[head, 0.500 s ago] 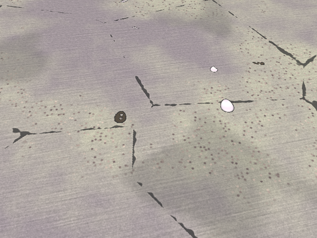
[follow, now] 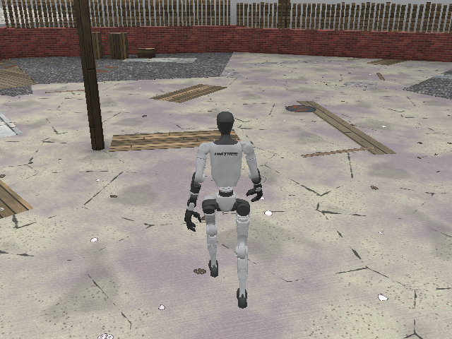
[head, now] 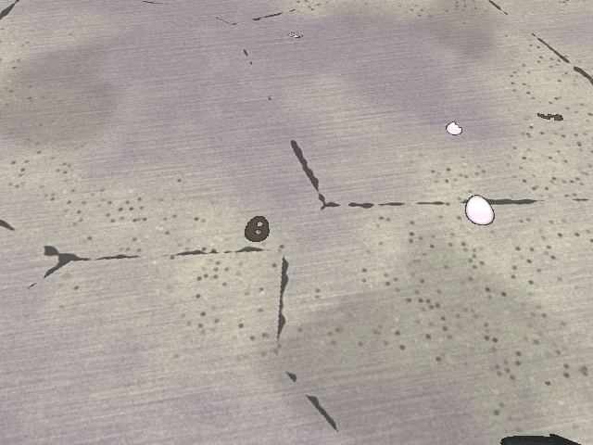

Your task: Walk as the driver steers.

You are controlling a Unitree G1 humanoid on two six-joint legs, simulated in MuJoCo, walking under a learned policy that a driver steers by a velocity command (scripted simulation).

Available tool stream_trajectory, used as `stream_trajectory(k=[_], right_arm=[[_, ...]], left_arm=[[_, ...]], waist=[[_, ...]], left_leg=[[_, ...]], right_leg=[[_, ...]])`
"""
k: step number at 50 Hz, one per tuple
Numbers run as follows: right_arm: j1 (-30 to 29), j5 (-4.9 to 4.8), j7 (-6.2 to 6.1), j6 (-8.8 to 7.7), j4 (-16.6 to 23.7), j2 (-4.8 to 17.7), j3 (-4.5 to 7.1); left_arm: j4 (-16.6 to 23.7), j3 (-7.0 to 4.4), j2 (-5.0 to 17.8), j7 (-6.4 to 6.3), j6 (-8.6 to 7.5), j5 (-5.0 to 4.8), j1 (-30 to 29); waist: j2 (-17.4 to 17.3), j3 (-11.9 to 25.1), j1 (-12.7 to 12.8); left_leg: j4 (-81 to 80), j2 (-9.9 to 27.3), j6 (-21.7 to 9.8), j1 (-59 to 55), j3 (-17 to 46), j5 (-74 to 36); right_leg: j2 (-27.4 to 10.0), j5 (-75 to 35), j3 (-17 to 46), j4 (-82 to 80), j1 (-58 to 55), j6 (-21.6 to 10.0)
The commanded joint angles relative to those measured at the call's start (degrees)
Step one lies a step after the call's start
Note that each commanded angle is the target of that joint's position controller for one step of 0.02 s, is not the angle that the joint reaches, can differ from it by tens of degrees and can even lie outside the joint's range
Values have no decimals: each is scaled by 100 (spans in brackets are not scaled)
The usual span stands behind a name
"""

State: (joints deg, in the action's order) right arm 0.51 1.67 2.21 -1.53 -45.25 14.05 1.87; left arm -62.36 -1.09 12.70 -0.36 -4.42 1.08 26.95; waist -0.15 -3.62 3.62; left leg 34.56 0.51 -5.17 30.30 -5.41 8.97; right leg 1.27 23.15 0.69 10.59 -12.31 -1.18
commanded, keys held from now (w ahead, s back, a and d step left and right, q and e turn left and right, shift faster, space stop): w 1.00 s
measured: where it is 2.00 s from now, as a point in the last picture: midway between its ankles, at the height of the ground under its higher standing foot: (308, 259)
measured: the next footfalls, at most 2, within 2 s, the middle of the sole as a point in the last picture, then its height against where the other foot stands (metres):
left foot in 0.02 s outside the picture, level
right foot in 0.58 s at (360, 422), level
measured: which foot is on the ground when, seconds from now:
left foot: up 0.00-0.00, down 0.02-0.60, up 0.62-1.00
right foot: down 0.00-0.04, up 0.06-0.56, down 0.58-1.00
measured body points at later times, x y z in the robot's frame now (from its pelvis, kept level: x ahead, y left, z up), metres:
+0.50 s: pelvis +0.28 +0.02 +0.01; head +0.31 +0.02 +0.46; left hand +0.47 +0.24 -0.10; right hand +0.20 -0.22 -0.13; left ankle +0.14 +0.09 -0.72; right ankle +0.45 -0.10 -0.69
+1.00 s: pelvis +0.56 +0.00 +0.02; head +0.59 +0.00 +0.47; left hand +0.49 +0.24 -0.13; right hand +0.73 -0.22 -0.10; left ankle +0.72 +0.14 -0.68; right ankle +0.46 -0.07 -0.72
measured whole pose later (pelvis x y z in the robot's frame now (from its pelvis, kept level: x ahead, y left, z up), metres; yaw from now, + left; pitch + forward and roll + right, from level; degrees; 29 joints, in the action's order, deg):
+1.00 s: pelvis +0.56 +0.00 +0.02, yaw +1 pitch +0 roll -2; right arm 3.6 1.5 1.8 -1.8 -50.0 12.3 1.7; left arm -60.9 -1.9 11.0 0.2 -5.5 0.9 24.7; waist -2.3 -2.7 3.1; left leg 38.1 5.5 -1.8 34.4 -2.6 2.1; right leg 4.9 14.3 -4.9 10.0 -3.6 -3.7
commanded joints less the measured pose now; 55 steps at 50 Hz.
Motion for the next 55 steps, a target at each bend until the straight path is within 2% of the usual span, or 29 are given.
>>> stream_trajectory(k=[1,2,3,4,5,6,7,8,11,17,20,23,26,28,29,30,31,32,33,34,35,36,39,42,45,50,53,54,55], right_arm=[[2104,43,-188,-130,-392,874,331],[2837,197,-255,-170,-502,1468,470],[2814,59,-180,-128,-541,1572,482],[2059,-86,-153,-118,-464,1366,446],[1505,-110,-138,-153,-358,902,328],[1471,-59,-109,-235,-428,585,224],[1344,-90,-140,-260,-500,516,194],[1321,-83,-154,-300,-524,474,173],[1703,-93,-142,-423,-723,498,168],[2389,-131,-173,-433,-994,446,114],[2695,-117,-210,-437,-1114,485,102],[2945,-63,-257,-404,-1254,472,84],[2794,-14,-314,-370,-1294,589,105],[2651,-2,-313,-335,-1302,688,126],[2549,-57,-304,-332,-1243,653,104],[2796,-260,-237,-357,-991,200,-17],[3110,-292,-233,-355,-1045,281,55],[2575,-166,-275,-323,-974,619,163],[2198,-133,-249,-368,-857,495,139],[2075,-121,-232,-361,-853,370,133],[2043,-14,-193,-284,-841,310,138],[2220,40,-147,-201,-887,189,115],[1916,67,-64,-78,-781,113,116],[1096,54,-33,-52,-494,185,114],[409,-11,-22,-76,-261,93,44],[-261,-29,-57,-114,-2,179,29],[-26,-15,-92,-182,-2,292,88],[438,-4,-127,-215,-145,364,138],[1330,28,-171,-267,-457,449,206]], left_arm=[[249,-168,1035,-44,-20,-1,-236],[439,-32,481,11,-15,-99,141],[415,-77,449,37,-32,-134,378],[534,-189,820,34,-19,-25,-109],[634,-189,799,76,-44,-2,-505],[637,-178,639,93,-68,7,-686],[636,-143,450,127,11,50,-544],[573,-128,422,166,99,109,-407],[691,-144,374,226,214,93,-800],[1219,-102,297,275,201,82,-2279],[1410,-44,209,283,176,47,-2813],[1585,-44,269,259,151,47,-3159],[1615,-93,378,219,84,41,-2945],[1255,-211,582,123,20,52,-1752],[966,-306,793,59,-36,143,-754],[859,-472,1390,-21,-44,310,67],[825,-523,1476,40,42,166,17],[889,-472,1204,80,71,-2,-587],[960,-374,829,97,41,-35,-1042],[952,-306,579,94,1,1,-1254],[873,-248,408,75,-31,-21,-1313],[808,-231,392,60,-70,-14,-1273],[605,-257,536,59,-196,-53,-909],[503,-238,549,62,-197,-55,-600],[445,-221,573,69,-183,-53,-389],[252,-223,648,9,-137,2,90],[222,-256,759,-50,-102,41,-50],[224,-271,811,-58,-87,49,-135],[238,-266,805,-50,-59,29,-234]], waist=[[409,896,-1265],[-602,1687,-1231],[-1277,2206,-1027],[-700,1245,-739],[-272,541,-600],[-53,47,-499],[-263,159,-236],[-391,174,-153],[-247,7,-128],[-179,-291,-440],[-276,-259,-614],[-283,-295,-710],[-392,-140,-493],[-437,510,14],[-332,1048,435],[601,1886,472],[1171,2381,286],[404,1525,98],[235,806,-26],[92,446,-213],[102,242,-389],[329,243,-503],[288,126,-587],[242,-98,-444],[321,-152,-270],[388,-227,-56],[427,-120,-281],[446,121,-492],[278,570,-881]], left_leg=[[-497,-213,-344,-3143,49,79],[-801,1453,-740,-4704,2185,1451],[-2022,2384,-1234,-4869,4837,1907],[-2180,2165,-1137,-3982,4298,2294],[-2277,1962,-1046,-3093,3393,2048],[-2315,1589,-780,-2397,2606,589],[-2494,1370,-684,-2139,2206,773],[-2627,1311,-699,-1837,2014,607],[-2860,1158,-766,-1804,1543,76],[-2971,883,-644,-2420,925,-996],[-2848,895,-569,-2756,767,-1668],[-2601,1054,-575,-3412,748,-2399],[-1992,1187,-487,-3831,668,-3908],[-594,1071,-334,-3812,524,-5079],[608,894,-232,-3012,374,-4242],[2662,326,16,-1131,49,-1788],[4157,-564,65,98,430,2116],[4364,-131,-30,561,934,1685],[4078,89,-41,611,912,1238],[3704,285,-41,431,877,989],[3405,409,5,152,859,844],[3233,437,77,-128,822,807],[2833,516,248,87,635,517],[2075,623,397,592,436,-121],[985,547,443,456,249,-671],[86,351,250,472,135,-709],[-279,137,-5,-45,81,-97],[-421,-46,-108,-659,12,83],[-802,-219,-241,-1723,-93,-114]], right_leg=[[-1006,-5649,-56,2944,1628,-522],[-460,-2952,-291,5009,3195,-357],[459,554,182,6499,4219,-331],[12,151,521,6818,4644,-449],[-283,-363,396,6562,4664,-488],[-494,-622,415,6132,4377,-525],[-607,-703,319,5840,4143,-474],[-659,-718,266,5691,3888,-401],[-737,-1024,103,5283,4184,-269],[-760,-2206,-274,3606,5038,11],[-579,-2541,-473,2823,4838,-11],[-447,-2350,-542,2410,4902,-146],[-192,-1686,-615,2060,4355,-408],[176,-1425,-738,1683,2942,-662],[-158,-1676,-406,1516,1493,-872],[-1779,-1063,1718,1451,-360,-1403],[-2671,-1336,3875,754,-869,-1977],[-2323,-1092,3104,676,-191,-1766],[-2110,-1297,2347,441,684,-1601],[-1840,-1599,1830,230,1265,-1385],[-1555,-1730,1412,32,1787,-1163],[-1499,-1951,1205,-64,2067,-1162],[-1320,-2451,746,-280,2151,-1186],[-1144,-2822,416,-435,1984,-1127],[-1038,-3018,186,-458,1878,-1044],[-1302,-3512,162,-220,972,-1003],[-1441,-4712,74,379,608,-876],[-1395,-5432,-3,948,618,-800],[-1183,-5625,-197,1970,838,-694]])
